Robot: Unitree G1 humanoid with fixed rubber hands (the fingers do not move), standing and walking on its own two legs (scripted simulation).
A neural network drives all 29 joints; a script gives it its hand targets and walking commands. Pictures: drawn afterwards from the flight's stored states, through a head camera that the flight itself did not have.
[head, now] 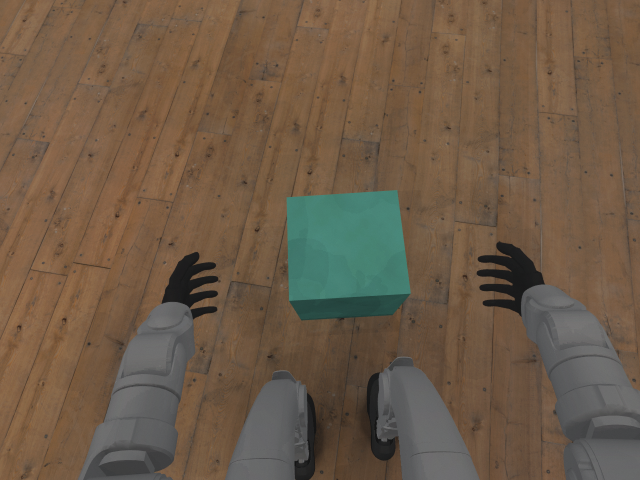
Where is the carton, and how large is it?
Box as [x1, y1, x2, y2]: [287, 190, 410, 319]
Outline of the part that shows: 396,190 287,197 289,301 301,319 392,314 410,293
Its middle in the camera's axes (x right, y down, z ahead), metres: +0.06 +0.05 +0.99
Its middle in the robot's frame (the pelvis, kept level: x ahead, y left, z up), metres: +0.51 -0.02 -0.54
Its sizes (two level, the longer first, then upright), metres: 0.257 0.243 0.292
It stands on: the floor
